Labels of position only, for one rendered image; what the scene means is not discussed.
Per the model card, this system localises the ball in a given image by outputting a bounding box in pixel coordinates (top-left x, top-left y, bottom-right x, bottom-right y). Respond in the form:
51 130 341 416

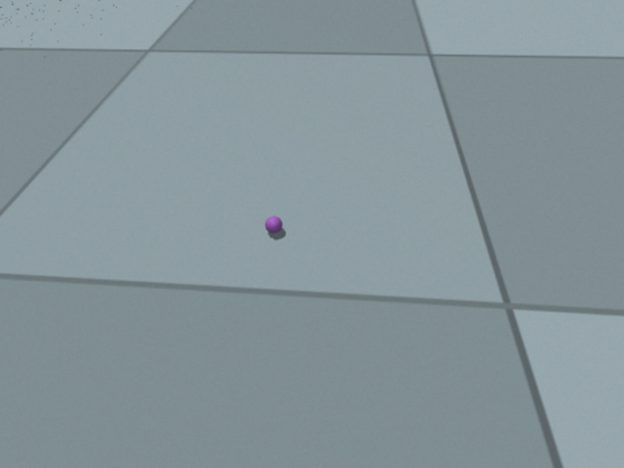
265 216 283 233

